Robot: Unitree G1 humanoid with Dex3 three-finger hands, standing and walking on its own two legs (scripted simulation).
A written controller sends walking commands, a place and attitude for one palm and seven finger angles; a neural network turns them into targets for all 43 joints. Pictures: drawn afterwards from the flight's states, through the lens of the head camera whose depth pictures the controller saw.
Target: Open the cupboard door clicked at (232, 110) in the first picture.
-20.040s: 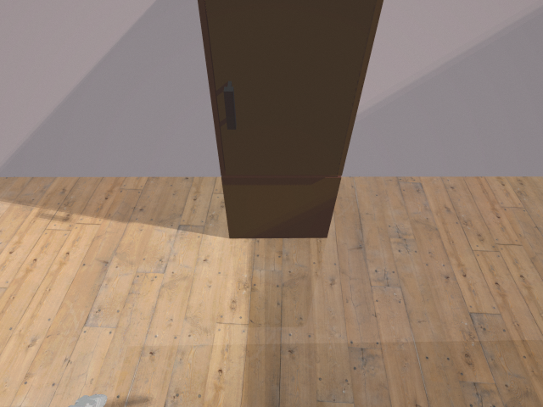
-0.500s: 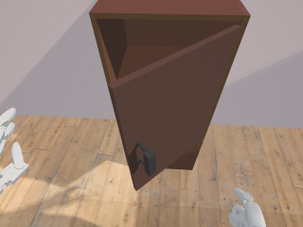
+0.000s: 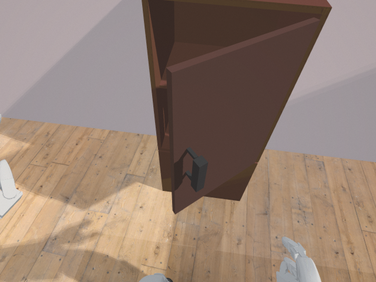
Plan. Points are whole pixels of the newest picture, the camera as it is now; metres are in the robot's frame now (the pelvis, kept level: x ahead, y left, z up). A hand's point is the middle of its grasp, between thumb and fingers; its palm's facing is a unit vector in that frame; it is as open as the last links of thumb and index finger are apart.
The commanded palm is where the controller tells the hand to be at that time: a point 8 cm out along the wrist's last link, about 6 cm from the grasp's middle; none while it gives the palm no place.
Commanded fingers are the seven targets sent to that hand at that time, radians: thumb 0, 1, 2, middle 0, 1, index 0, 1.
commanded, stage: step back with the hand held close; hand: left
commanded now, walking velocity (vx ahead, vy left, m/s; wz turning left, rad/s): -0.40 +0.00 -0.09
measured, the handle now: (193, 169) +0.39 +0.01 -0.03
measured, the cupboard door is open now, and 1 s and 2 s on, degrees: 42 42 42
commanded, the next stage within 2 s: stop stepping back and stand still in 0.42 s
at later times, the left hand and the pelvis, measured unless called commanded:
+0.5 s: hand out of the picture +0.14 +0.25 +0.19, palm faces +0.37 -0.83 -0.42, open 7.4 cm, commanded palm +0.07 +0.29 +0.19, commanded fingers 0.00 0.90 0.90 -0.20 -0.30 -0.20 -0.30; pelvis -0.08 +0.00 +0.01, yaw -3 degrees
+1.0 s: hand out of the picture +0.06 +0.20 +0.17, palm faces +0.31 -0.83 -0.46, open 7.4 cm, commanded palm +0.00 +0.25 +0.19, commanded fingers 0.00 0.90 0.90 -0.20 -0.30 -0.20 -0.30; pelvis -0.16 -0.03 +0.00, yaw -5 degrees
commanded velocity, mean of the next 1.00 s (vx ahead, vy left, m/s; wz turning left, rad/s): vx -0.12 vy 0.05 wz -0.05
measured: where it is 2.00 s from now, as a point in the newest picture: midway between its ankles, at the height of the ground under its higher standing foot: outside the picture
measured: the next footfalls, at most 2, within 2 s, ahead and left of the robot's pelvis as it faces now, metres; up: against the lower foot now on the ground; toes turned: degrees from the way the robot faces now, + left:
right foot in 0.58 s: -0.20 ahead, -0.11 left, +0.00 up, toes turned -7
left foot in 0.82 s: -0.11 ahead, +0.08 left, +0.00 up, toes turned -6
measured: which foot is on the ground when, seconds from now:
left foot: down 0.00-0.62, up 0.64-0.80, down 0.82-1.00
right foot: down 0.00-0.22, up 0.24-0.56, down 0.58-1.00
